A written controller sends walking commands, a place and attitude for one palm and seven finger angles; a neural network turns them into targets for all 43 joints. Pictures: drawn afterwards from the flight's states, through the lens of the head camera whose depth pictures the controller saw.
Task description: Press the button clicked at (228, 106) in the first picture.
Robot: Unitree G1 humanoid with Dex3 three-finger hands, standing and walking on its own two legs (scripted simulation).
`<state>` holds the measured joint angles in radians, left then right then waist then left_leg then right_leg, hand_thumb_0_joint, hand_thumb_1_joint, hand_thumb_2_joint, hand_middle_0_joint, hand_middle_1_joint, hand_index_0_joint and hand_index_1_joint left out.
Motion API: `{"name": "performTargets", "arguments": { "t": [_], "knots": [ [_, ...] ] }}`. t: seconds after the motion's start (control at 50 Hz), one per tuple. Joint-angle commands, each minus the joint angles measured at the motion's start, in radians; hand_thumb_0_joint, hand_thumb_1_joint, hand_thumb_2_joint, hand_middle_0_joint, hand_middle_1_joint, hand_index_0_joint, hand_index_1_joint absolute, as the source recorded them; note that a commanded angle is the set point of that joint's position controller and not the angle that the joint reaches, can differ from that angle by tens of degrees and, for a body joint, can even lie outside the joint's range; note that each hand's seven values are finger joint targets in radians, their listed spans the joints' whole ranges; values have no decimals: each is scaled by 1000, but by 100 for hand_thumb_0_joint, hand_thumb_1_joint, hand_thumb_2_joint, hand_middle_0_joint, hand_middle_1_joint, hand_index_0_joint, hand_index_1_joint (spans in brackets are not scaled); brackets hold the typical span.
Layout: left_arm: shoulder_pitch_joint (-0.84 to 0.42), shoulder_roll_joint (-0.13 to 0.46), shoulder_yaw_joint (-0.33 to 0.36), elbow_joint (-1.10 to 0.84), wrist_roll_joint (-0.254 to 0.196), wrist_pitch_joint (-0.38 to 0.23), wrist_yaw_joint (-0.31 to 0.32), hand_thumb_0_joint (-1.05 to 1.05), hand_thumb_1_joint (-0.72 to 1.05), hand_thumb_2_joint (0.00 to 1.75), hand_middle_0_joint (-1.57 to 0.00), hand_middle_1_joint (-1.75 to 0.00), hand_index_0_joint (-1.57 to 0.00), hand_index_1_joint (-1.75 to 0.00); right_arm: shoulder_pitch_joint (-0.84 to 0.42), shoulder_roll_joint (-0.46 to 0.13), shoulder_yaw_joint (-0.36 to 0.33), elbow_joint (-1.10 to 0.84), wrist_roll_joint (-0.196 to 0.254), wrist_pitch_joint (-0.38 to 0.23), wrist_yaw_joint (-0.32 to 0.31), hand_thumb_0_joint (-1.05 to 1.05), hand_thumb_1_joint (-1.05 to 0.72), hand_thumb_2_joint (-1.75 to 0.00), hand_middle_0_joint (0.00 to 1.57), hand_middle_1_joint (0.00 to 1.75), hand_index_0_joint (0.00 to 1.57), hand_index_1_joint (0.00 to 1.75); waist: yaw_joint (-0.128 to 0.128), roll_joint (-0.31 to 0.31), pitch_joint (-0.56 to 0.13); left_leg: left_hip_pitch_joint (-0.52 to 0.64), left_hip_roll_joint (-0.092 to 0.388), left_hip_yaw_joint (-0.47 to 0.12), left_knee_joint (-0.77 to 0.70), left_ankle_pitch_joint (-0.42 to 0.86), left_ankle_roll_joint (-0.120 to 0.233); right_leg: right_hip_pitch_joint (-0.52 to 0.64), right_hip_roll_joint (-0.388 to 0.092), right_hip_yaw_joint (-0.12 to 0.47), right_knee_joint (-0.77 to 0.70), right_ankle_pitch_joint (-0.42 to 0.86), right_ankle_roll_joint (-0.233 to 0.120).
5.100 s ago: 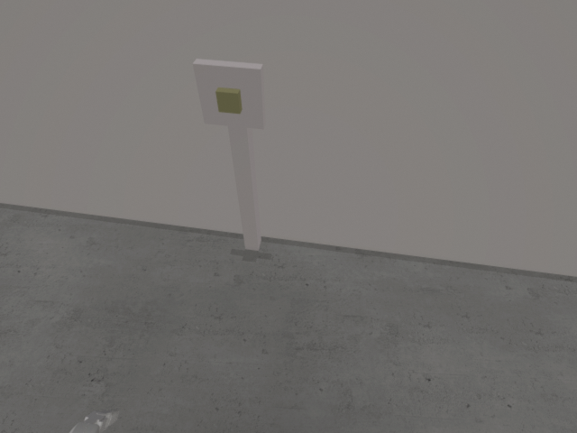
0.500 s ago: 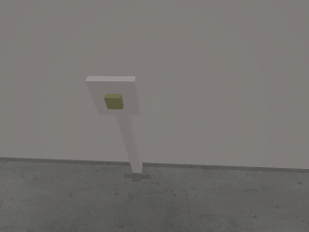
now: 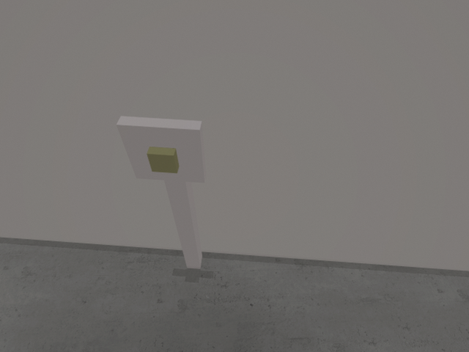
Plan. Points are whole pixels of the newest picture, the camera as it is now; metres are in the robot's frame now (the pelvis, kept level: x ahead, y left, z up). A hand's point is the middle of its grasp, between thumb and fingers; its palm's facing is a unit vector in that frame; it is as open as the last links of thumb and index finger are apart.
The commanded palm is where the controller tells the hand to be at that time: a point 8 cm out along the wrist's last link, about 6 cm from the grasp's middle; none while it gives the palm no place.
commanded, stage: come to a stop and stand still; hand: left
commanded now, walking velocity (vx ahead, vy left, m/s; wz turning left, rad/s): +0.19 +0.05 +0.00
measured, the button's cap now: (164, 159) +0.51 +0.21 -0.01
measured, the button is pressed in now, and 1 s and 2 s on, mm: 0 0 0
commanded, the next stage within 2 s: none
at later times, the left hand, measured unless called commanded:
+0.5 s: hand out of the picture +0.07 +0.19 -0.16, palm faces +0.04 -0.97 -0.24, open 7.3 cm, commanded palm none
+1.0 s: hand out of the picture +0.05 +0.16 -0.16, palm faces +0.05 -0.98 -0.22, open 7.4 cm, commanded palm none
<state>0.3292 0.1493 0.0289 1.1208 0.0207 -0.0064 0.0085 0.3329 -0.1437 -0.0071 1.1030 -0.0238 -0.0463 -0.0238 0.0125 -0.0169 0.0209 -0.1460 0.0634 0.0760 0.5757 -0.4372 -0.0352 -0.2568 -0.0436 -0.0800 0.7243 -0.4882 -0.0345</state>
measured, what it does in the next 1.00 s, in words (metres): steps on the spot: left foot, then right foot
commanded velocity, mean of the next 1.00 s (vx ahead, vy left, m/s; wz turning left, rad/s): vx -0.06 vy -0.02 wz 0.00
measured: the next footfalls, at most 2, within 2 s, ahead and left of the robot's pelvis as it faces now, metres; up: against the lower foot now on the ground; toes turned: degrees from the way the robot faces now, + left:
left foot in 0.28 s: +0.07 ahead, +0.07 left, +0.00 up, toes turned +4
right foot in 0.58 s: +0.05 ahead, -0.11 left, +0.00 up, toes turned +0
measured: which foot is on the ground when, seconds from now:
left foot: down 0.00-0.08, up 0.10-0.26, down 0.28-1.00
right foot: down 0.00-0.30, up 0.32-0.56, down 0.58-1.00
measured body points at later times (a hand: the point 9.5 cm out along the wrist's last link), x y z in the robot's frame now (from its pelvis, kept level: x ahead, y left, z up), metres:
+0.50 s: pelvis +0.04 +0.01 +0.01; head +0.09 +0.00 +0.46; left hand +0.07 +0.24 -0.15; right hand +0.10 -0.22 -0.15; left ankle +0.07 +0.13 -0.72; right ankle -0.02 -0.10 -0.69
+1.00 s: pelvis +0.00 -0.03 +0.01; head -0.02 -0.02 +0.46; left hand +0.05 +0.22 -0.14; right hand +0.09 -0.29 -0.12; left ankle +0.03 +0.07 -0.72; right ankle +0.00 -0.11 -0.72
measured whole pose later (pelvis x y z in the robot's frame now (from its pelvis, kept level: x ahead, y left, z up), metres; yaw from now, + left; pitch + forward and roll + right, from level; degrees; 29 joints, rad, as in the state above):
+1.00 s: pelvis +0.00 -0.03 +0.01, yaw +1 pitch -3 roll -1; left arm 0.25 0.23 0.00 0.95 0.01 0.01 0.02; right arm 0.20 -0.23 -0.03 0.96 -0.02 0.01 -0.01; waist 0.01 -0.02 0.02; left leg -0.26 0.02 0.04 0.55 -0.24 0.02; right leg -0.17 0.04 -0.10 0.50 -0.28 -0.06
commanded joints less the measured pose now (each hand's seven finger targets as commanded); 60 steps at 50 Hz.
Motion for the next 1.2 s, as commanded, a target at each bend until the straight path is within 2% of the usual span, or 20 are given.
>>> {"name": "performTargets", "arguments": {
  "t": [0.0,0.02,0.04,0.06,0.08,0.1,0.16,0.22,0.26,0.3,0.52,0.56,0.58,0.6,0.62,0.68,0.76,0.82,0.9,1.18],
  "knots": [
    [-29,36,22,-90,-1,-44,-7,0,90,90,-20,-30,-20,-30,101,-136,-21,-2,-2,1,-13,0,-90,-90,20,30,20,30,-1,193,96,-4,181,-147,-77,653,189,-84,20,-40,-82,21,-31],
    [91,62,36,-54,3,-51,-8,0,90,90,-20,-30,-20,-30,41,-123,-19,-28,6,-2,-10,0,-90,-90,20,30,20,30,62,63,39,-158,95,-46,103,615,136,150,-8,22,-174,292,-43],
    [254,151,58,-4,7,-58,6,0,90,90,-20,-30,-20,-30,-8,-77,-14,-76,18,-11,-7,0,-90,-90,20,30,20,30,115,-208,-37,-376,-13,45,318,341,75,367,-207,289,-258,689,-97],
    [331,179,52,32,-3,-60,15,0,90,90,-20,-30,-20,-30,-86,-63,-10,-106,21,-10,-9,0,-90,-90,20,30,20,30,133,-241,-46,-444,-56,0,492,-152,53,393,-366,404,-313,1161,-188],
    [276,148,37,25,-5,-56,27,0,90,90,-20,-30,-20,-30,-55,-61,-11,-96,22,-3,-21,0,-90,-90,20,30,20,30,91,-121,-65,-409,-26,-77,498,-172,41,385,-374,358,-281,1251,-234],
    [201,135,34,7,3,-51,33,0,90,90,-20,-30,-20,-30,-81,-38,-10,-85,21,6,-16,0,-90,-90,20,30,20,30,79,-173,13,-440,-7,-67,492,-169,37,318,-332,282,-275,1265,-218],
    [53,105,17,-48,14,-31,43,0,90,90,-20,-30,-20,-30,-63,-15,-10,-67,25,26,-4,0,-90,-90,20,30,20,30,8,-205,56,-295,-9,-23,234,-71,35,153,-228,100,-265,1095,-143],
    [-1,119,20,-77,-8,-14,45,0,90,90,-20,-30,-20,-30,68,1,-9,-9,22,30,-3,0,-90,-90,20,30,20,30,-54,-82,10,-4,-43,25,-75,395,29,11,-127,20,-154,778,-56],
    [47,73,15,-92,-23,6,49,0,90,90,-20,-30,-20,-30,104,-110,-26,-14,14,17,-15,0,-90,-90,20,30,20,30,-33,181,-60,64,204,-232,-126,1008,161,-44,-26,-15,-7,265,36],
    [42,55,10,-111,-11,18,54,0,90,90,-20,-30,-20,-30,70,-147,-34,-41,10,22,-21,0,-90,-90,20,30,20,30,-35,211,-35,17,296,-267,-186,1147,274,-67,8,46,204,-154,28],
    [54,40,20,-117,5,20,23,0,90,90,-20,-30,-20,-30,-95,-164,-66,-128,1,54,-17,0,-90,-90,20,30,20,30,13,108,-112,-94,162,-121,-106,521,158,75,13,22,-213,228,33],
    [24,145,26,-134,16,4,29,0,90,90,-20,-30,-20,-30,-98,-74,-50,-152,13,64,-5,0,-90,-90,20,30,20,30,-6,-201,-44,-232,-2,-8,21,99,48,64,-196,276,-379,411,-27],
    [-29,282,3,-202,30,6,26,0,90,90,-20,-30,-20,-30,-154,-212,-49,-253,-5,50,0,0,-90,-90,20,30,20,30,-30,-172,26,-186,-7,-80,-48,132,34,48,-142,171,-270,648,-17],
    [-35,232,21,-246,19,15,33,0,90,90,-20,-30,-20,-30,-129,-171,-61,-262,-5,45,2,0,-90,-90,20,30,20,30,-8,-200,-132,-144,-30,-23,33,141,40,38,-142,189,-269,493,-12],
    [-46,199,33,-249,17,8,42,0,90,90,-20,-30,-20,-30,-126,-124,-58,-245,-13,49,-5,0,-90,-90,20,30,20,30,-11,-320,-150,-229,-51,-24,102,153,43,117,-148,223,-276,679,-32],
    [10,180,25,-254,14,-1,51,0,90,90,-20,-30,-20,-30,-144,-96,-48,-255,-2,71,-3,0,-90,-90,20,30,20,30,6,-166,-43,-327,-45,-52,256,10,53,149,-196,245,-265,967,-22],
    [-48,240,30,-284,14,-4,44,0,90,90,-20,-30,-20,-30,-148,-125,-58,-257,9,70,0,0,-90,-90,20,30,20,30,-19,-51,33,-231,-35,-44,153,62,56,39,-179,221,-305,741,-110],
    [-91,252,28,-286,2,-9,39,0,90,90,-20,-30,-20,-30,-101,-166,-62,-230,8,56,1,0,-90,-90,20,30,20,30,-41,-40,33,-72,-23,-61,-26,205,71,-47,-136,203,-337,453,-73],
    [-95,247,25,-257,-3,-10,29,0,90,90,-20,-30,-20,-30,-155,-245,-60,-216,-1,34,3,0,-90,-90,20,30,20,30,-8,165,24,-92,66,-184,-140,306,118,-2,-44,139,-342,263,0],
    [-116,277,12,-165,-1,-16,11,0,90,90,-20,-30,-20,-30,-140,-295,-41,-148,-3,32,14,0,-90,-90,20,30,20,30,-16,18,26,-141,54,-199,-275,50,92,24,-64,161,-442,78,-22]
  ]
}}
